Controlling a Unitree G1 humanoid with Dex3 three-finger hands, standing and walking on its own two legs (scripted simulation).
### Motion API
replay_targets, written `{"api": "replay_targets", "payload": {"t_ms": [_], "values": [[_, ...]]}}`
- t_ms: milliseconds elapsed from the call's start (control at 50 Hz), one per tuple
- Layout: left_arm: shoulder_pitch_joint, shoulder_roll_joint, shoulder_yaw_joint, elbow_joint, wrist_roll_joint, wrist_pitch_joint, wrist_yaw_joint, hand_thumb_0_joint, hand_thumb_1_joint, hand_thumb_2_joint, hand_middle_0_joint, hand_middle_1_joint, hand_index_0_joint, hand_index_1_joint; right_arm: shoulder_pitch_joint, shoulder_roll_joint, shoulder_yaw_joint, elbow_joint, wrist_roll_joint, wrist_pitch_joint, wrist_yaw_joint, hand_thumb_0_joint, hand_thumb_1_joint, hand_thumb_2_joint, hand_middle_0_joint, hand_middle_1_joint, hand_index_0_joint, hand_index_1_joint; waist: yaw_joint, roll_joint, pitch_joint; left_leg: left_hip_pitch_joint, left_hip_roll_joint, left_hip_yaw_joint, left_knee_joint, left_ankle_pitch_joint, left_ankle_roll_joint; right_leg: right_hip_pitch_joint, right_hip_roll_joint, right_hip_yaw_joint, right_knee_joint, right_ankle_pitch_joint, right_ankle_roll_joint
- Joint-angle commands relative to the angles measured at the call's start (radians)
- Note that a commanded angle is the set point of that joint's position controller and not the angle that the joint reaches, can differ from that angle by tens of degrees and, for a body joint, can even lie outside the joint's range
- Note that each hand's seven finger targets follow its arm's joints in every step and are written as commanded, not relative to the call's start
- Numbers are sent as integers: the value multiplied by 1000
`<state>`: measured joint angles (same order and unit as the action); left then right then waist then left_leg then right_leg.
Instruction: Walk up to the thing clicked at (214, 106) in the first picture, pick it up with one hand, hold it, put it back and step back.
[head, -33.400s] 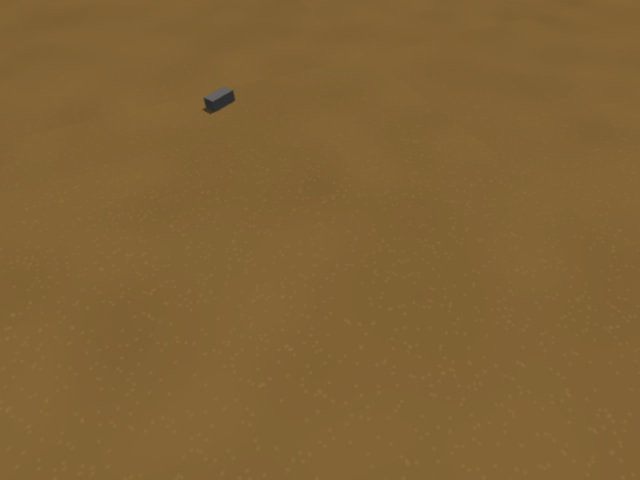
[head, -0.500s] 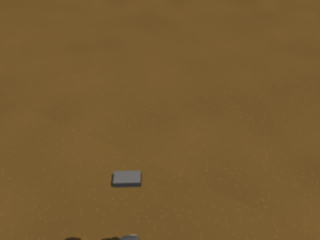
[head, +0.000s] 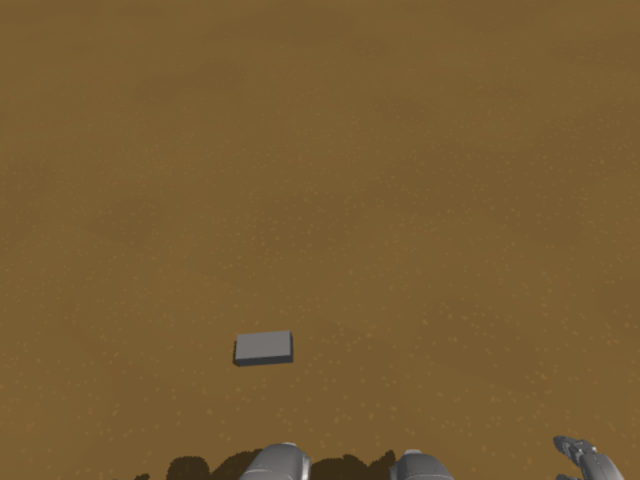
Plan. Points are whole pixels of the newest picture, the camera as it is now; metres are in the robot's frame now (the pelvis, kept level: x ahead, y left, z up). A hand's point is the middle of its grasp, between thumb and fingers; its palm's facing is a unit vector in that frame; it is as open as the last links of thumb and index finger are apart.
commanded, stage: walk up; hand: left
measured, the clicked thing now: (265, 348) +0.53 +0.25 -0.71
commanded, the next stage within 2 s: none
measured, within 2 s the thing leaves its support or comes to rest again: neither
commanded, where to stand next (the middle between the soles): +0.16 +0.01 m, yaw +1 degrees
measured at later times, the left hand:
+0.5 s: hand out of the picture +0.06 +0.26 -0.14, palm faces +0.00 -0.94 -0.33, open 7.4 cm
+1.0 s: hand out of the picture +0.10 +0.28 -0.12, palm faces -0.01 -0.91 -0.41, open 7.4 cm
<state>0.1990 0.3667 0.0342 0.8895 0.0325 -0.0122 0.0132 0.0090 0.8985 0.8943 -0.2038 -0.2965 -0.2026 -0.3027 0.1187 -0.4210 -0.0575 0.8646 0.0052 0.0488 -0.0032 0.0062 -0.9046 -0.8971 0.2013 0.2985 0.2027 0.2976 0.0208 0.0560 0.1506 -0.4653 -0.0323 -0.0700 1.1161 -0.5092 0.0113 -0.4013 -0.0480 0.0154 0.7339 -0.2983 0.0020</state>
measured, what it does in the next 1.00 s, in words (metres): steps on the spot: left foot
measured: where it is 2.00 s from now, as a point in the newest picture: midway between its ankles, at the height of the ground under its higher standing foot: outside the picture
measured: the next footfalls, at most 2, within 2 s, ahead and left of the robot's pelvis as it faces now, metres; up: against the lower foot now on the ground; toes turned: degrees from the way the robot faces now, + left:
left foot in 0.12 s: +0.01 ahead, +0.15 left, +0.00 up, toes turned +1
left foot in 1.22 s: +0.23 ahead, +0.16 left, +0.00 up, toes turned +0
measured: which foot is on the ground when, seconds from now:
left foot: up 0.00-0.10, down 0.12-0.94, up 0.96-1.00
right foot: down 0.00-1.00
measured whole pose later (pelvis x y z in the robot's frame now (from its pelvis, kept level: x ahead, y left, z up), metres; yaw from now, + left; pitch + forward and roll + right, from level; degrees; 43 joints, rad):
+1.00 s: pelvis +0.06 +0.00 +0.01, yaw +1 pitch -2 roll +0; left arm 0.25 0.39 0.04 1.01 0.02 -0.09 -0.02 0.01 0.90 0.89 -0.20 -0.30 -0.20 -0.30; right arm 0.24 -0.41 -0.05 1.01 -0.03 0.01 0.03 0.01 -0.90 -0.90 0.20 0.30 0.20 0.30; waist 0.00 0.05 0.07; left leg -0.25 0.02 -0.03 0.87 -0.52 0.03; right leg -0.21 0.00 0.01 0.62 -0.37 -0.01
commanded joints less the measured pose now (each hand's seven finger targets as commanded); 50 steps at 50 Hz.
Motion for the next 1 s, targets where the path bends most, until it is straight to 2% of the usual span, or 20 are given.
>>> {"api": "replay_targets", "payload": {"t_ms": [0,40,80,100,120,140,160,180,220,280,320,400,640,680,720,800,860,900,940,980], "values": [[2,280,84,-74,16,-29,26,0,900,900,-200,-300,-200,-300,71,-154,-44,-33,-3,-27,3,0,-900,-900,200,300,200,300,20,-261,-223,-20,33,32,-196,-21,-14,236,-160,237,-242,46,-200],[-6,285,84,-74,14,-22,18,0,900,900,-200,-300,-200,-300,65,-144,-39,-18,-12,-38,6,0,-900,-900,200,300,200,300,24,-317,-227,50,29,70,-376,-78,-17,222,-170,224,-240,-2,-204],[-31,276,73,-74,-8,-6,7,0,900,900,-200,-300,-200,-300,145,-128,-38,29,-21,-61,0,0,-900,-900,200,300,200,300,-29,-273,-234,247,9,96,-707,133,-3,138,-153,171,-112,127,-164],[-14,217,54,-73,-21,-2,7,0,900,900,-200,-300,-200,-300,164,-157,-47,45,-39,-75,-9,0,-900,-900,200,300,200,300,-35,-168,-250,381,65,-24,-748,219,13,24,-121,134,17,163,-103],[12,138,30,-80,-35,0,7,0,900,900,-200,-300,-200,-300,112,-228,-56,25,-54,-84,-16,0,-900,-900,200,300,200,300,-6,66,-218,415,270,-346,-786,325,83,-153,-13,42,164,-16,-28],[-31,192,44,-63,-31,1,19,0,900,900,-200,-300,-200,-300,46,-298,-62,2,-40,-85,-11,0,-900,-900,200,300,200,300,-15,77,-166,297,387,-462,-780,252,195,-151,27,28,125,-260,-12],[-79,252,57,-43,-21,-5,20,0,900,900,-200,-300,-200,-300,6,-313,-65,10,-27,-83,-6,0,-900,-900,200,300,200,300,-27,87,-115,108,408,-453,-788,207,245,-9,-18,49,141,-273,-18],[-49,258,58,-23,-25,-12,10,0,900,900,-200,-300,-200,-300,-69,-264,-53,-1,-27,-81,-3,0,-900,-900,200,300,200,300,17,54,-78,57,335,-299,-748,223,227,70,-23,38,95,-205,-21],[7,205,48,15,-31,-28,0,0,900,900,-200,-300,-200,-300,-81,-171,-16,6,-22,-85,-3,0,-900,-900,200,300,200,300,45,43,-102,131,166,-53,-629,411,84,153,2,8,-147,71,-32],[-4,245,57,37,-26,-40,7,0,900,900,-200,-300,-200,-300,19,-153,-9,46,1,-85,0,0,-900,-900,200,300,200,300,7,-8,-194,144,120,-26,-530,459,31,306,-56,95,-202,360,-76],[-75,270,45,29,-23,-43,3,0,900,900,-200,-300,-200,-300,68,-139,-11,71,-7,-76,-1,0,-900,-900,200,300,200,300,-38,-35,-184,195,95,-23,-611,214,34,191,-120,177,-224,175,-112],[-88,223,24,61,-24,-29,-11,0,900,900,-200,-300,-200,-300,-22,-173,-13,87,-14,-76,6,0,-900,-900,200,300,200,300,-8,-10,-88,166,152,-99,-727,32,63,118,-21,84,-270,-76,-55],[-130,208,16,138,-31,-43,-10,0,900,900,-200,-300,-200,-300,-35,-154,-1,149,-7,-86,2,0,-900,-900,200,300,200,300,-17,-67,-186,305,135,-4,-731,385,29,250,-70,99,-336,290,-45],[-59,252,39,123,-13,-50,-25,0,900,900,-200,-300,-200,-300,17,-203,-30,120,-26,-89,26,0,-900,-900,200,300,200,300,-11,-42,-194,261,122,-35,-704,-86,91,226,-39,112,-301,-253,-86],[-80,248,44,110,-5,-45,-33,0,900,900,-200,-300,-200,-300,20,-206,-33,115,-31,-83,34,0,-900,-900,200,300,200,300,-18,-27,-89,215,130,-87,-749,-224,100,91,-36,144,-302,-377,-87],[-95,202,33,75,-9,-60,-34,0,900,900,-200,-300,-200,-300,54,-199,-41,93,-29,-95,32,0,-900,-900,200,300,200,300,-31,0,-9,293,209,-177,-784,25,140,12,40,19,-170,-59,-59],[-17,224,44,75,-11,-79,-24,0,900,900,-200,-300,-200,-300,50,-213,-48,57,-22,-100,31,0,-900,-900,200,300,200,300,-6,2,-105,295,192,-107,-632,300,148,142,42,9,-182,75,-62],[116,309,70,101,-8,-88,-15,0,900,900,-200,-300,-200,-300,-23,-166,-38,5,-18,-93,33,0,-900,-900,200,300,200,300,59,-149,-89,-42,46,56,-339,268,67,432,-104,303,-315,60,-157],[222,378,91,91,-14,-95,-6,0,900,900,-200,-300,-200,-300,-47,-152,-30,-27,-37,-90,18,0,-900,-900,200,300,200,300,85,-212,-58,-284,43,20,-125,-107,32,570,-375,624,-372,479,-318],[186,338,83,60,-26,-88,2,0,900,900,-200,-300,-200,-300,-16,-166,-40,-19,-34,-102,16,0,-900,-900,200,300,200,300,60,-128,-61,-226,89,0,-126,-94,31,520,-333,461,-320,684,-316]]}}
